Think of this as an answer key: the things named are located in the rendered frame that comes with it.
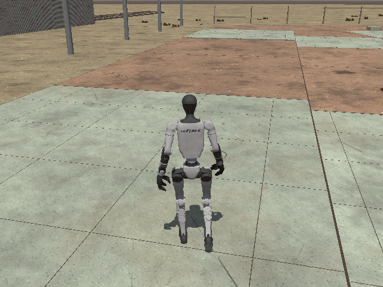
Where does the robot left upper arm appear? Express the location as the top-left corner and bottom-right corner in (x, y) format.
(164, 121), (178, 155)

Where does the robot right forearm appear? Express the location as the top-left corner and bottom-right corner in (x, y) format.
(213, 144), (223, 166)

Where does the robot right upper arm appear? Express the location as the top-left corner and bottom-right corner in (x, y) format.
(203, 120), (219, 152)

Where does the right robot hand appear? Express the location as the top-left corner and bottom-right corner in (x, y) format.
(211, 163), (224, 176)

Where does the humanoid robot head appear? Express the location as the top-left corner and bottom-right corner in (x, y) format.
(180, 94), (200, 123)

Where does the left robot hand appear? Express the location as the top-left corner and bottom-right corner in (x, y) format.
(157, 175), (171, 191)

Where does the robot left forearm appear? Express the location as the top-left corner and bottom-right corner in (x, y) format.
(158, 147), (169, 176)

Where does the robot torso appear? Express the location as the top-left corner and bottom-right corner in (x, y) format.
(177, 117), (205, 179)

